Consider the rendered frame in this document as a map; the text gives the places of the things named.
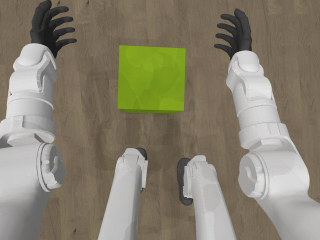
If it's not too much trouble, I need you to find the carton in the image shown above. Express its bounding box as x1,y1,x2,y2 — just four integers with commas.
117,45,186,114

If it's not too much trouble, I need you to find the left robot foot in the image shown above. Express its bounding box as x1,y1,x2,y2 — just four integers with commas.
136,147,147,193

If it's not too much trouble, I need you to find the right robot forearm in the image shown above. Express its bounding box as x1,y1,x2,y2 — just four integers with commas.
226,50,310,187

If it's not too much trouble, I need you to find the robot left shin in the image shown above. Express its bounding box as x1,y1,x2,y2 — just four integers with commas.
115,148,143,172

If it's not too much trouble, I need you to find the right robot upper arm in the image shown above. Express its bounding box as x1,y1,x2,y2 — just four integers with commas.
238,150,320,240

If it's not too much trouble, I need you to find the robot right hand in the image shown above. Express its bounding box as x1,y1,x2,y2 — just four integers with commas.
214,8,252,61

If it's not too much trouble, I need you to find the left robot upper arm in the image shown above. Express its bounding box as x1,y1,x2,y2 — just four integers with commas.
0,142,66,240

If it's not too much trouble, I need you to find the left robot forearm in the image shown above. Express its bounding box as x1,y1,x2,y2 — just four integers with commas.
0,43,58,149

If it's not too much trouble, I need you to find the robot left hand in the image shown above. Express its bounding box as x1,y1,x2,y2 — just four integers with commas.
30,0,77,59

